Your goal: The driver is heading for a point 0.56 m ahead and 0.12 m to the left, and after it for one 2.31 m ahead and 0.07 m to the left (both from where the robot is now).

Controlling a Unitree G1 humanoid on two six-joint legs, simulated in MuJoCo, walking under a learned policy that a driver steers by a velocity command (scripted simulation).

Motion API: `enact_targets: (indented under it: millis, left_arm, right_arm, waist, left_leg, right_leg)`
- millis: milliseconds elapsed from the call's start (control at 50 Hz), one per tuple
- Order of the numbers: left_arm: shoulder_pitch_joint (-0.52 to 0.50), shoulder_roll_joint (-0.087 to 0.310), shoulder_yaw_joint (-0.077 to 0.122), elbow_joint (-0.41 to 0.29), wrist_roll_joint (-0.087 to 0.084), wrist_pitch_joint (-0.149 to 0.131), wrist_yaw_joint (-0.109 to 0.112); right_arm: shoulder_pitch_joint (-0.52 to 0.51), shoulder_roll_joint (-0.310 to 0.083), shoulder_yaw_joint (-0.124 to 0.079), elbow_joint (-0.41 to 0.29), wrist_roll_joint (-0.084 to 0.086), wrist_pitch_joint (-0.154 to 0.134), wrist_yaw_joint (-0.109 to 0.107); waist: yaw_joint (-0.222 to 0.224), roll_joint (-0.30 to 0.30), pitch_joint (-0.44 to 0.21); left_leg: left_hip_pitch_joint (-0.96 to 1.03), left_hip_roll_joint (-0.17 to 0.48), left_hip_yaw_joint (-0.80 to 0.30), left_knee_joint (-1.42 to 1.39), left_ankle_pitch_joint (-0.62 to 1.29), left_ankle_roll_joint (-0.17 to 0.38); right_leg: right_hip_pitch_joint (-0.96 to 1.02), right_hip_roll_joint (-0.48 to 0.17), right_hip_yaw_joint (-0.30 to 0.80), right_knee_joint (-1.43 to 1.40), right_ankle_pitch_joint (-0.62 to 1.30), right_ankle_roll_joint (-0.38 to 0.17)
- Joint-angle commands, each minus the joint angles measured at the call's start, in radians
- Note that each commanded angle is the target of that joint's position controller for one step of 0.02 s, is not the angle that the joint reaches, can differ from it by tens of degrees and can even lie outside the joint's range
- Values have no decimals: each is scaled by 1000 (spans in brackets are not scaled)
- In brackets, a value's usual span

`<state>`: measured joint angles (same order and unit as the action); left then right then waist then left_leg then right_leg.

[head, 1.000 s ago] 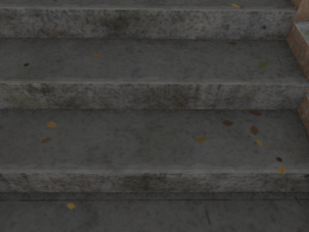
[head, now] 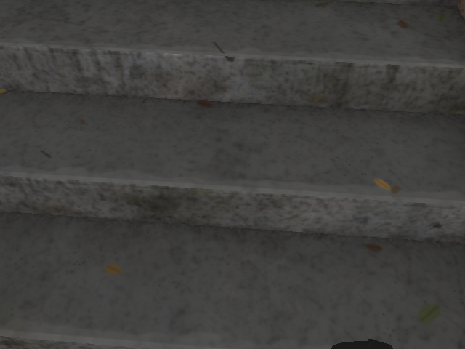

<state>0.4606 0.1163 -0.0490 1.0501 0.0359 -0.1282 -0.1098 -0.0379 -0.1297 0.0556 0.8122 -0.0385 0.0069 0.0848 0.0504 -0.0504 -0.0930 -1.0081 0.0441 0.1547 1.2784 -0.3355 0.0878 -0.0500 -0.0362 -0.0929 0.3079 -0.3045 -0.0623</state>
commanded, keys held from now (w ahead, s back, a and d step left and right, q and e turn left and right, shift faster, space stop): q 0.16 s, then w+q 0.60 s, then w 0.24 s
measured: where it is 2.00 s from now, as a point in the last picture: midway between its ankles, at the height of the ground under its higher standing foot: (180, 295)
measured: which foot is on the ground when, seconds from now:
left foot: down 0.00-0.50, up 0.52-1.00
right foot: down 0.00-0.04, up 0.06-0.50, down 0.52-1.00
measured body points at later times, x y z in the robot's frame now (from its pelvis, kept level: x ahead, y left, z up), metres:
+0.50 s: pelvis +0.12 -0.02 +0.13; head +0.12 -0.02 +0.58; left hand +0.16 +0.27 +0.02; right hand +0.32 -0.24 +0.02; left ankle +0.15 +0.09 -0.60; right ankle +0.13 -0.13 -0.60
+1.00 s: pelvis +0.34 +0.07 +0.13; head +0.35 +0.05 +0.58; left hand +0.10 +0.08 +0.01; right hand +0.65 +0.09 +0.09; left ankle +0.46 +0.23 -0.43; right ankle +0.13 -0.13 -0.58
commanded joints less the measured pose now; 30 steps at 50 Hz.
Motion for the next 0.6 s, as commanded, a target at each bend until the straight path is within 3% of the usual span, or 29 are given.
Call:
enact_targets:
  millis: [20,40,60,80,100,120,140,160,180,200,220,240,260,280,300,320,340,360,380,420,440,460,480,500,520,540,560,580,600]
  left_arm:
    - [202,163,56,-14,22,-22,-8]
    - [154,175,64,-34,-7,-6,3]
    - [-35,120,73,-91,-16,20,-11]
    - [-69,166,107,-88,-34,37,-3]
    - [-83,180,120,-97,-14,45,22]
    - [-117,153,109,-114,1,43,46]
    - [-138,121,89,-119,22,42,59]
    - [-141,96,75,-126,29,45,75]
    - [-122,94,71,-115,25,52,84]
    - [-130,103,71,-112,17,54,92]
    - [-168,155,80,-130,25,57,91]
    - [-200,175,86,-140,30,56,86]
    - [-242,195,92,-162,16,61,86]
    - [-250,206,94,-169,18,60,82]
    - [-253,217,99,-173,26,56,83]
    - [-221,230,108,-172,29,53,89]
    - [-207,231,112,-185,24,49,85]
    - [-170,206,108,-182,25,53,83]
    - [-147,196,105,-197,19,58,83]
    - [-154,208,108,-243,19,61,99]
    - [-133,226,112,-244,24,60,121]
    - [-158,220,107,-270,16,56,129]
    - [-152,214,113,-295,10,37,133]
    - [-30,202,114,-254,18,19,143]
    - [77,239,119,-236,21,7,153]
    - [-15,295,130,-265,38,-11,144]
    - [-111,256,117,-281,49,-22,132]
    - [-160,238,113,-268,30,-15,108]
    - [-170,148,78,-270,35,-16,95]
  right_arm:
    - [87,-138,-27,-28,27,-31,1]
    - [250,-189,-55,-10,-2,-14,-3]
    - [431,-255,-86,53,-37,-10,-14]
    - [462,-303,-118,66,-36,-36,-34]
    - [364,-302,-119,60,-28,-59,-55]
    - [238,-238,-110,67,-14,-76,-62]
    - [151,-171,-93,74,3,-89,-61]
    - [77,-94,-71,72,8,-99,-60]
    - [25,-59,-61,63,13,-104,-62]
    - [12,-56,-61,56,18,-108,-69]
    - [86,-80,-67,78,0,-110,-71]
    - [128,-121,-83,70,-6,-114,-73]
    - [142,-182,-99,51,-8,-113,-66]
    - [178,-217,-110,49,-1,-115,-66]
    - [191,-222,-111,31,6,-127,-65]
    - [128,-237,-112,-9,22,-142,-61]
    - [94,-272,-126,-23,26,-154,-57]
    - [56,-269,-127,-30,30,-152,-51]
    - [66,-259,-125,-40,29,-146,-48]
    - [103,-236,-126,-31,29,-143,-38]
    - [124,-218,-125,-33,39,-142,-34]
    - [141,-222,-128,-38,46,-128,-33]
    - [141,-223,-129,-45,59,-111,-36]
    - [150,-184,-122,-56,55,-98,-34]
    - [160,-117,-102,-55,48,-101,-35]
    - [193,-63,-82,-106,-2,-119,-24]
    - [110,-134,-81,-83,-9,-129,-25]
    - [137,-157,-91,-63,13,-128,-43]
    - [157,-158,-90,-57,18,-118,-53]
  waist:
    - [-21,93,-304]
    - [-121,141,-396]
    - [-220,304,-300]
    - [-218,238,-258]
    - [-176,194,-181]
    - [-106,72,-95]
    - [-56,40,-55]
    - [-5,10,-43]
    - [27,13,-45]
    - [33,42,-59]
    - [26,2,-81]
    - [7,34,-85]
    - [0,52,-69]
    - [-17,85,-62]
    - [-27,111,-41]
    - [-3,133,-32]
    - [2,122,-24]
    - [28,128,-14]
    - [23,125,-7]
    - [12,131,26]
    - [-5,147,30]
    - [-19,143,59]
    - [-5,103,50]
    - [21,79,6]
    - [56,-47,-3]
    - [10,-228,65]
    - [8,-41,125]
    - [-22,-18,114]
    - [-45,45,103]
  left_leg:
    - [810,35,-248,-195,709,210]
    - [940,92,-526,-478,472,277]
    - [1015,204,-827,-766,278,332]
    - [909,225,-964,-842,81,311]
    - [773,199,-925,-839,-38,275]
    - [640,163,-816,-838,-133,231]
    - [529,130,-723,-838,-173,205]
    - [457,100,-641,-857,-121,184]
    - [422,71,-555,-875,-97,161]
    - [424,41,-489,-887,-78,144]
    - [462,34,-452,-889,-58,126]
    - [490,27,-423,-911,-52,126]
    - [481,42,-408,-976,-73,130]
    - [486,48,-423,-1001,-116,136]
    - [472,66,-451,-1042,-142,144]
    - [406,58,-425,-1074,-99,138]
    - [387,52,-409,-1077,-50,138]
    - [313,27,-360,-1073,-38,142]
    - [309,24,-358,-1064,-61,164]
    - [472,81,-452,-1014,-95,200]
    - [547,107,-518,-983,-128,216]
    - [599,125,-573,-950,-151,250]
    - [629,106,-596,-887,-198,243]
    - [523,45,-589,-734,-242,199]
    - [263,-78,-483,-413,-199,109]
    - [-173,-178,-362,-173,-186,14]
    - [-285,-87,-432,116,-69,21]
    - [-285,-84,-363,337,6,27]
    - [-251,-70,-385,302,153,31]
  right_leg:
    - [-212,-105,76,270,1254,-6]
    - [-328,16,103,400,806,29]
    - [-604,118,180,714,80,63]
    - [-687,116,310,1126,54,61]
    - [-746,90,364,1314,114,59]
    - [-783,78,349,1383,152,52]
    - [-799,69,331,1422,203,14]
    - [-792,44,322,1398,200,-11]
    - [-793,20,306,1348,191,-18]
    - [-807,8,288,1319,154,-19]
    - [-807,-14,258,1207,201,11]
    - [-808,-19,236,1159,180,31]
    - [-761,-20,166,1100,27,77]
    - [-741,-14,148,1048,6,104]
    - [-690,-13,135,1001,36,123]
    - [-565,-5,101,945,57,137]
    - [-486,-3,104,890,117,143]
    - [-335,9,76,860,137,142]
    - [-282,25,66,811,89,156]
    - [-299,8,117,603,-45,165]
    - [-286,-7,134,468,-100,159]
    - [-283,1,112,332,-148,143]
    - [-224,15,94,141,-101,111]
    - [-43,-22,128,125,-88,58]
    - [119,-177,372,86,-185,-109]
    - [232,-434,927,-63,-244,-410]
    - [163,-467,925,-104,-238,-400]
    - [75,-386,716,-56,-168,-329]
    - [38,-304,538,-63,-44,-240]
Velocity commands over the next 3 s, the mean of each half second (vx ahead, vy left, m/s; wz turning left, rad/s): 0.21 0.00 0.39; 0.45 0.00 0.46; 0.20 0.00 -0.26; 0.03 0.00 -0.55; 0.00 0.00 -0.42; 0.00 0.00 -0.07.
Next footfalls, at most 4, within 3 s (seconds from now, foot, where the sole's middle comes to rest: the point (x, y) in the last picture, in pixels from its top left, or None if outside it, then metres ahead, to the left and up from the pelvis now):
0.52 right None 0.17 -0.12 -0.63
1.02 left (146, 312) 0.48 0.25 -0.48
1.50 right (232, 267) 0.61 0.06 -0.48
2.00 left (126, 294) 0.53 0.31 -0.48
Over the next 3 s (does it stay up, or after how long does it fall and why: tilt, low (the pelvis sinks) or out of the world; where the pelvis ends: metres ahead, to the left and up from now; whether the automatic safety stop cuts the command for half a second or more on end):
stays up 0.51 0.19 0.28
